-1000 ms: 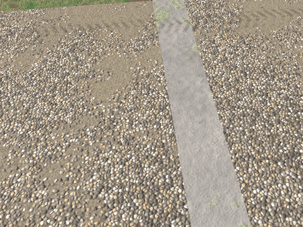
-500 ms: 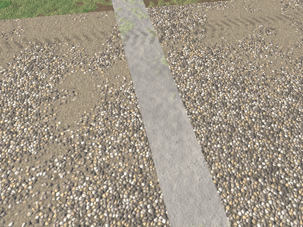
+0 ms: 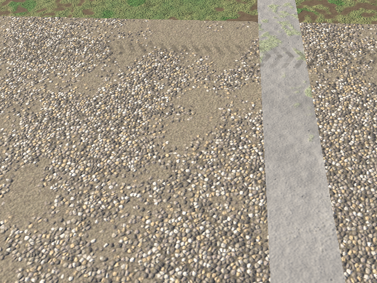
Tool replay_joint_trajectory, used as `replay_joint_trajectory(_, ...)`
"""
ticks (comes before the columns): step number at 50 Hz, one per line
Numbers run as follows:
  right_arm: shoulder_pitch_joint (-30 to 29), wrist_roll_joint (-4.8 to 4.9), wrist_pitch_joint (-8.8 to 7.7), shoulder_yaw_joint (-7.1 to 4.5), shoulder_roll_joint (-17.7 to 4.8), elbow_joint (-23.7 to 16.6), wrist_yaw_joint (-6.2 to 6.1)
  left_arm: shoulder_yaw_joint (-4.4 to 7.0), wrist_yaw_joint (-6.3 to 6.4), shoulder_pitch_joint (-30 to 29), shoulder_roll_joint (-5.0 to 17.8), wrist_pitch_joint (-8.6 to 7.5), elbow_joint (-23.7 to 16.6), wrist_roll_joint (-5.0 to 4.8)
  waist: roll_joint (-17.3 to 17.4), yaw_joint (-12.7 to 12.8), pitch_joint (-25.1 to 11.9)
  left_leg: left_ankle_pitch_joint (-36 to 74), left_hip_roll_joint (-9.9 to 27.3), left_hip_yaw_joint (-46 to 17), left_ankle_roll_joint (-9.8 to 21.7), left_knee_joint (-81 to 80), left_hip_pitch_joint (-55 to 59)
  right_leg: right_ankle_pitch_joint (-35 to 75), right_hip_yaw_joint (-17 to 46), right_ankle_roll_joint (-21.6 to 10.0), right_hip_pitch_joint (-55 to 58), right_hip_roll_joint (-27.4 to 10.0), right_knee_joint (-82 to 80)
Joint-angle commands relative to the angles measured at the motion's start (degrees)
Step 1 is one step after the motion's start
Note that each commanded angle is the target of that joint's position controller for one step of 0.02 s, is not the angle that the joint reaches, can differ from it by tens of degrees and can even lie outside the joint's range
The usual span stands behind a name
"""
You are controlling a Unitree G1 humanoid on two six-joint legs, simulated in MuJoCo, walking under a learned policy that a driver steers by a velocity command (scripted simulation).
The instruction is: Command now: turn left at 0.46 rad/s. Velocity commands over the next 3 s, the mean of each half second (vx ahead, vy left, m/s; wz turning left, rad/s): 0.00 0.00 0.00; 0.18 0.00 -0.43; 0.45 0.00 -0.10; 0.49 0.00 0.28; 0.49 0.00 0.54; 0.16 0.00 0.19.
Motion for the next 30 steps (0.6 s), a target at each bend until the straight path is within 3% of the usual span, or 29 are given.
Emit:
replay_joint_trajectory(1,-2.79,0.72,-0.74,-0.2,-3.26,-5.34,0.01,3.19,-0.74,3.21,11.36,-0.17,-1.31,0.22,-12.22,2.08,-3.95,-1.84,-1.61,3.94,1.34,-7.47,-0.27,34.46,8.59,-9.76,7.43,-13.79,-1.52)
replay_joint_trajectory(3,-0.93,0.76,-1.12,-0.03,-2.92,-4.99,-0.48,3.41,-1.15,2.23,11.69,-0.03,-0.94,-0.13,-12.2,0.78,-4.46,1.52,-2.34,4.73,2.63,-15.28,4.05,34.12,8.37,-8.92,6.32,-13.61,1.17)
replay_joint_trajectory(4,0.9,0.41,-1.62,0.14,-2.5,-4.35,-0.86,3.41,-1.23,1.14,11.57,0.13,-0.79,-0.62,-10.94,-1.06,-4.62,8.58,-2.56,4.89,3.43,-24.03,8.53,31.05,7.02,-7.13,4.23,-12.58,3.88)
replay_joint_trajectory(5,2.08,-0.43,-2.4,0.03,-3.86,-3.96,-1.39,3.24,-1.23,1.86,10.78,0.18,-0.39,-0.8,-7.5,-2.1,-5.27,17.49,-0.69,1.36,4.13,-32.49,15.21,24.68,5.44,-3.96,-0.39,-11.38,7.58)
replay_joint_trajectory(6,4.0,-1.45,-3.4,-0.73,-8.75,-4.17,-1.96,2.19,-1.53,3.64,6.71,0.33,-1.66,-0.42,5.57,-1.59,-8.05,27.35,12.58,-14.68,6.22,-35.56,25.02,4.76,1.44,0.01,-10.99,-6.99,19.11)
replay_joint_trajectory(7,4.3,-0.35,-3.85,-1.46,-13.07,-4.0,-2.26,0.94,-0.87,0.72,3.01,1.08,-3.73,-0.9,14.47,-2.55,-6.69,49.14,23.53,-23.87,15.54,-32.3,20.04,-20.01,1.7,1.77,-16.41,0.71,23.02)
replay_joint_trajectory(8,4.64,0.08,-4.22,-0.19,-7.94,-3.19,-2.47,1.39,-0.56,-0.38,5.73,1.99,-2.45,-0.83,6.57,-3.37,-6.47,48.42,21.86,-19.25,18.19,-31.65,18.56,-19.8,6.8,1.98,-14.1,-1.7,27.16)
replay_joint_trajectory(9,0.35,-0.13,-4.4,1.59,-3.35,-3.38,-2.78,1.28,-0.99,0.24,4.97,2.31,-1.08,-1.44,5.26,-1.19,-3.92,44.15,18.49,-14.23,16.67,-32.77,16.08,-16.52,7.97,1.93,-13.0,-1.87,26.56)
replay_joint_trajectory(10,-3.68,-0.69,-4.24,2.63,-1.02,-3.6,-3.23,1.27,-1.37,1.7,5.01,2.2,0.59,-1.68,5.18,0.54,-2.14,40.09,15.0,-10.25,13.66,-34.02,14.5,-12.87,8.48,2.09,-11.38,-2.16,23.43)
replay_joint_trajectory(12,-4.21,-0.66,-4.61,2.88,-1.94,-2.61,-4.21,1.63,-1.89,4.41,6.01,2.22,3.22,-0.65,7.57,0.9,-2.35,46.66,11.77,-4.8,11.53,-32.84,15.55,-8.68,7.83,2.56,-8.53,-0.24,21.93)
replay_joint_trajectory(14,-2.56,-0.25,-4.47,2.18,-4.62,-1.6,-4.47,1.91,-2.14,4.5,6.48,2.19,3.79,-0.96,5.88,0.15,-3.2,49.17,12.42,-3.06,11.9,-30.88,17.3,-8.84,7.87,2.72,-8.84,1.53,23.02)
replay_joint_trajectory(16,-1.78,-0.03,-4.02,1.63,-5.84,-1.09,-4.58,1.96,-2.14,3.38,6.13,2.37,3.56,-1.14,5.51,-0.71,-2.39,44.37,13.89,-3.35,12.99,-30.77,17.47,-9.61,7.27,2.85,-10.58,1.52,23.86)
replay_joint_trajectory(20,-0.97,-0.56,-3.41,0.95,-5.83,-0.4,-4.72,2.03,-2.35,1.06,5.34,2.83,2.36,-0.85,5.42,-1.88,-0.16,34.22,16.31,-4.8,15.28,-31.52,16.27,-11.75,5.98,2.57,-13.36,0.78,24.07)
replay_joint_trajectory(24,-1.6,-0.84,-3.57,0.24,-6.24,-0.1,-4.56,1.96,-2.8,1.0,4.29,2.62,1.22,-1.08,5.4,-1.61,-1.69,36.19,17.74,-4.13,15.9,-29.51,16.29,-12.61,4.15,1.51,-11.12,0.72,20.22)
replay_joint_trajectory(26,-2.25,-0.86,-3.54,-0.15,-6.9,-0.12,-4.39,2.04,-3.06,1.54,4.2,2.38,0.65,-1.33,5.81,-1.18,-2.9,37.48,18.17,-3.41,15.07,-27.47,16.22,-11.72,3.17,0.53,-8.65,1.12,16.44)
replay_joint_trajectory(28,-3.67,-0.52,-3.23,-0.57,-7.68,-0.16,-4.27,2.01,-3.26,3.81,3.73,1.79,0.74,-1.33,4.84,0.97,-3.76,33.65,16.9,-0.54,11.9,-22.81,13.38,-3.88,2.04,-0.91,-2.45,2.2,6.09)
replay_joint_trajectory(29,-2.64,-0.63,-3.14,-0.7,-7.43,0.27,-4.1,2.34,-3.09,4.48,5.18,1.14,0.61,-0.95,1.21,1.72,-3.75,25.97,14.75,1.95,8.31,-17.53,9.61,3.03,6.25,-2.05,1.8,1.38,-1.98)
replay_joint_trajectory(30,-0.94,-0.93,-2.91,-0.14,-4.45,-1.01,-3.66,3.78,-2.59,5.58,11.81,0.28,-0.09,0.02,-13.42,0.7,-4.46,7.58,7.89,8.23,3.69,-2.18,-0.95,15.31,25.08,-5.35,8.1,-11.25,-9.04)
Next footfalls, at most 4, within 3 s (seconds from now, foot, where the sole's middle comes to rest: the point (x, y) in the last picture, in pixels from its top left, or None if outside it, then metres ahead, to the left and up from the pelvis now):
0.12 left None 0.01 0.12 -0.78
0.60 right None -0.01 -0.07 -0.78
1.16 left None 0.27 0.06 -0.78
1.68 right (268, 268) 0.53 -0.21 -0.78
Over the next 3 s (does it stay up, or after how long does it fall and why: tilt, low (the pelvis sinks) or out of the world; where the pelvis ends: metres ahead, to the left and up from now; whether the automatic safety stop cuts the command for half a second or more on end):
stays up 0.97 -0.13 -0.01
